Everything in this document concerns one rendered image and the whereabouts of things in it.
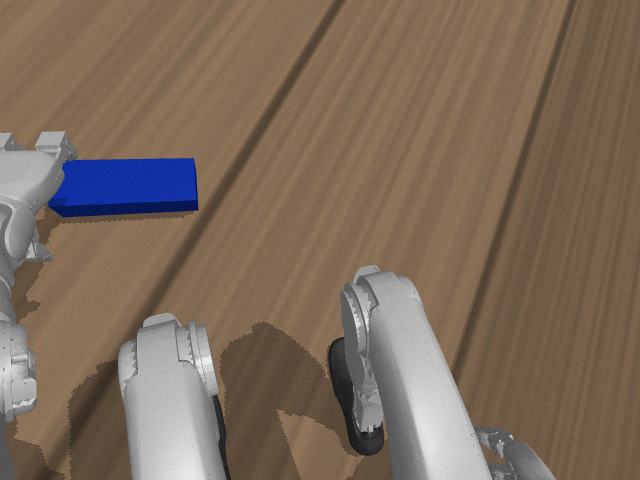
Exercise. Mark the left robot foot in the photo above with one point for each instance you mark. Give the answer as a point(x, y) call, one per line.
point(222, 432)

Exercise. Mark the right robot foot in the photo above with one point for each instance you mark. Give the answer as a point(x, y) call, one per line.
point(362, 442)

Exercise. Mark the left robot hand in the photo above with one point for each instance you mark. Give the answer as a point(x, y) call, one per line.
point(32, 177)

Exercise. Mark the carton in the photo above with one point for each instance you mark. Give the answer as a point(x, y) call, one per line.
point(126, 186)

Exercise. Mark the left robot arm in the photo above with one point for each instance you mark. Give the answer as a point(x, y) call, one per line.
point(18, 394)

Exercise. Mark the right robot hand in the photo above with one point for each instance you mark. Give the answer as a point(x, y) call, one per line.
point(522, 462)

